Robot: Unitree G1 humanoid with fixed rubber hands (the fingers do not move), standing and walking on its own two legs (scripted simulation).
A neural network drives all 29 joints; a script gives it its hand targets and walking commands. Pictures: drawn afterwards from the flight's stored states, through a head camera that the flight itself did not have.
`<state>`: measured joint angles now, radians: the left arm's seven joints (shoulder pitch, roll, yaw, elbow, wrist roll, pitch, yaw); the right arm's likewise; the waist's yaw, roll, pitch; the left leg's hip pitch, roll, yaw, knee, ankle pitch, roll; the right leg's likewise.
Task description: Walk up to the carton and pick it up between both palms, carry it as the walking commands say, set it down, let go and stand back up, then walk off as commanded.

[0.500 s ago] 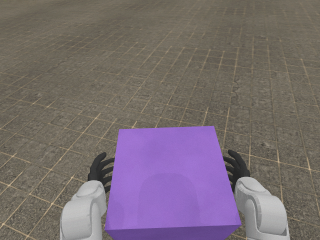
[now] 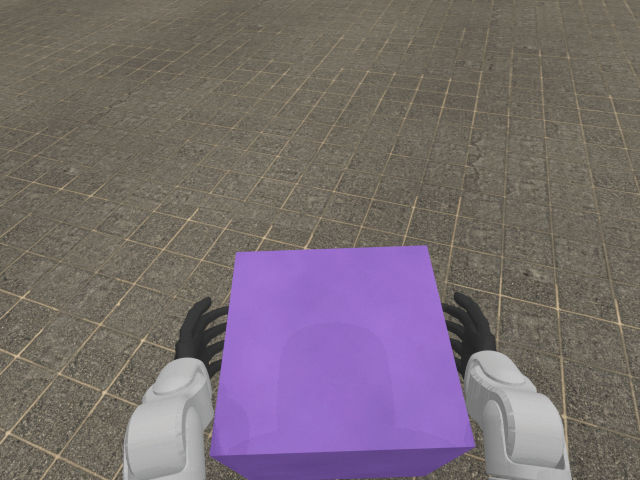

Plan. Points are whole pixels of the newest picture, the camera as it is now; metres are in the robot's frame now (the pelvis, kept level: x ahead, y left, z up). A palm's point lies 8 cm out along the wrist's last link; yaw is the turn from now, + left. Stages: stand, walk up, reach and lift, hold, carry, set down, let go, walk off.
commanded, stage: carry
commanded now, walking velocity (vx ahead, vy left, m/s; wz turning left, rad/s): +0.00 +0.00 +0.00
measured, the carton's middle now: (335, 370) +0.26 +0.01 -0.01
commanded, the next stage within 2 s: hold in 1.76 s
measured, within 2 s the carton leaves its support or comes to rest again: neither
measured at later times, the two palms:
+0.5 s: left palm (195, 367) +0.24 +0.17 +0.05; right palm (472, 360) +0.25 -0.16 +0.04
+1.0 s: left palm (197, 368) +0.25 +0.17 +0.04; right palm (468, 360) +0.25 -0.15 +0.03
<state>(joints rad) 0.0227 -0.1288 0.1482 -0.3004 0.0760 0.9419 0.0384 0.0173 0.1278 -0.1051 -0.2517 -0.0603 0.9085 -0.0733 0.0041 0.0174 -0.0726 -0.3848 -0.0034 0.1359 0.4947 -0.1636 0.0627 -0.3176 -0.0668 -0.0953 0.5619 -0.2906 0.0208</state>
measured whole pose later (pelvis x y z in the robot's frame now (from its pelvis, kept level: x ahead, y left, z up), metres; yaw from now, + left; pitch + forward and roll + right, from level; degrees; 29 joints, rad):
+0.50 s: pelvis +0.00 +0.00 +0.00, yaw +0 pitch +3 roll +0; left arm 0.02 -0.13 0.16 -0.22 0.09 0.85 0.03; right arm 0.01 0.12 -0.11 -0.16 -0.06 0.82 -0.07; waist 0.00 0.02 -0.08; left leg -0.38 0.00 0.14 0.49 -0.16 0.06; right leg -0.32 -0.07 -0.10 0.56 -0.29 0.02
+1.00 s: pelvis +0.00 +0.00 +0.00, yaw +0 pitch +3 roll +0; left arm 0.01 -0.13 0.16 -0.13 0.12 0.78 0.01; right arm -0.01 0.11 -0.11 -0.06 -0.09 0.75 -0.05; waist 0.00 0.02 -0.08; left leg -0.39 0.00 0.14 0.49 -0.16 0.06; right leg -0.32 -0.07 -0.10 0.56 -0.29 0.02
